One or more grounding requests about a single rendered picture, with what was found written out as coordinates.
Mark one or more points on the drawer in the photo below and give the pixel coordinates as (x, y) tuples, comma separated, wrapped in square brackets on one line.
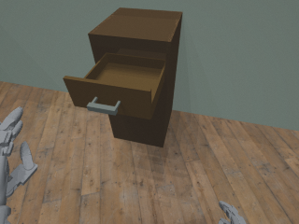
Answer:
[(134, 80)]

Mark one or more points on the robot left hand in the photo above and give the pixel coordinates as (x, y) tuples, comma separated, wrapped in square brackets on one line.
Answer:
[(9, 130)]

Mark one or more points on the handle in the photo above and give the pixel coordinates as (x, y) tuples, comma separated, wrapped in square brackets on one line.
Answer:
[(105, 109)]

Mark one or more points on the robot right hand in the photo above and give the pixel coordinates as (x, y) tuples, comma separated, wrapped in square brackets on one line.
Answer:
[(231, 213)]

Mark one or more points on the cabinet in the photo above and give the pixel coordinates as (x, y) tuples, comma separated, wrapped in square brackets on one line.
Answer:
[(148, 33)]

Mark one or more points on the robot left forearm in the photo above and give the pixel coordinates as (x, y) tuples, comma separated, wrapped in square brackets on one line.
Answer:
[(5, 211)]

